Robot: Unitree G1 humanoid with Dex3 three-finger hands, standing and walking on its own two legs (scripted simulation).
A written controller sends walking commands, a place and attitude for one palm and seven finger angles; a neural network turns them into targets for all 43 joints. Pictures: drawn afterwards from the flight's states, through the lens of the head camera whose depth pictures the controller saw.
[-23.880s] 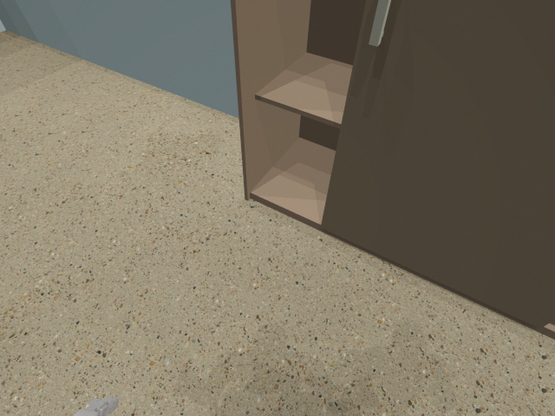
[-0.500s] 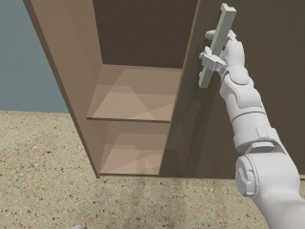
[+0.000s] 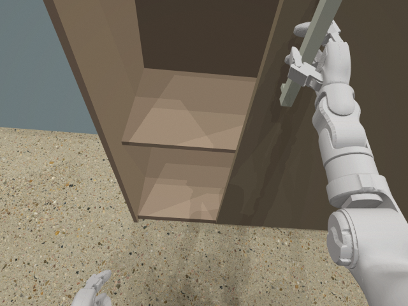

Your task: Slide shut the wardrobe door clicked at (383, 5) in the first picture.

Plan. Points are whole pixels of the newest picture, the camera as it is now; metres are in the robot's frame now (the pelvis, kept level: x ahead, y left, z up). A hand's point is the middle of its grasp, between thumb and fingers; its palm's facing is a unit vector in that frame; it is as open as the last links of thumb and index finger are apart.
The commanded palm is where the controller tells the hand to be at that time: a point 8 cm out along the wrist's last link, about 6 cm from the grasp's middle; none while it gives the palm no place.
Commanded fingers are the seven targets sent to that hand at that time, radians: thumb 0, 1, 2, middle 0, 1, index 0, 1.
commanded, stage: step sideways, sliding the door along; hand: right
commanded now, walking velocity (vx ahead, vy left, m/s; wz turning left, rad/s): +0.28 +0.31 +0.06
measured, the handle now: (303, 51) +0.53 -0.13 +0.23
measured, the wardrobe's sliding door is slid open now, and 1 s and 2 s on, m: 0.39 0.35 0.15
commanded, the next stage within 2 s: none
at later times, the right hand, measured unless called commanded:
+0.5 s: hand (287, 66) +0.49 -0.10 +0.22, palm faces +0.25 +0.96 -0.10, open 6.4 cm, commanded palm +0.46 -0.07 +0.22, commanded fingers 0.00 -0.90 -0.90 0.45 1.40 0.45 1.40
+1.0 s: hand (265, 63) +0.50 -0.06 +0.22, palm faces +0.48 +0.88 -0.06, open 7.0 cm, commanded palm +0.46 +0.00 +0.21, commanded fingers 0.00 -0.90 -0.90 0.45 1.40 0.45 1.40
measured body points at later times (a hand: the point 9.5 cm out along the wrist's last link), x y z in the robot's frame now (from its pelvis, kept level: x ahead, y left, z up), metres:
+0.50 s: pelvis +0.04 +0.10 -0.01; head +0.16 +0.08 +0.42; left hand +0.28 +0.29 -0.13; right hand +0.47 -0.15 +0.23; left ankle +0.05 +0.21 -0.66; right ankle +0.02 -0.06 -0.73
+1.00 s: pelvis +0.15 +0.19 +0.00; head +0.24 +0.17 +0.44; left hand +0.39 +0.38 -0.10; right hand +0.46 -0.10 +0.22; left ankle +0.16 +0.33 -0.67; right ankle +0.12 +0.06 -0.73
